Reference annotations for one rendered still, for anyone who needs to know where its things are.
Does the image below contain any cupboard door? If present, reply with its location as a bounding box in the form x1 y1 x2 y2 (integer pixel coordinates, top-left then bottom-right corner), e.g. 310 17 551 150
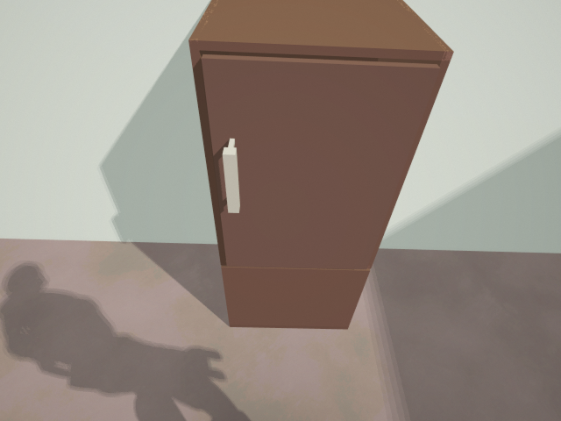
202 54 440 269

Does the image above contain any handle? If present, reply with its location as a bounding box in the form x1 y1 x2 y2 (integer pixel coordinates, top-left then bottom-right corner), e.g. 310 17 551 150
223 139 240 213

